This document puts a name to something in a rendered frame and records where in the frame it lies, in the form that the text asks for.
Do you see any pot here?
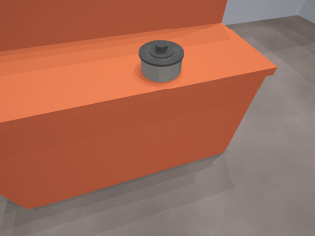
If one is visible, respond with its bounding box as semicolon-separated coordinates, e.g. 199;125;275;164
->
141;59;183;83

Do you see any knob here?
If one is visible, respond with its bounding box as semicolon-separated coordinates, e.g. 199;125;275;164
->
155;41;168;51

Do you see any lid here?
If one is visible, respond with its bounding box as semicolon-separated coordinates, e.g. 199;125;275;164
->
138;40;184;67

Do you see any table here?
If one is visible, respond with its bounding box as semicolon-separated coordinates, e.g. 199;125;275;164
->
0;0;278;209

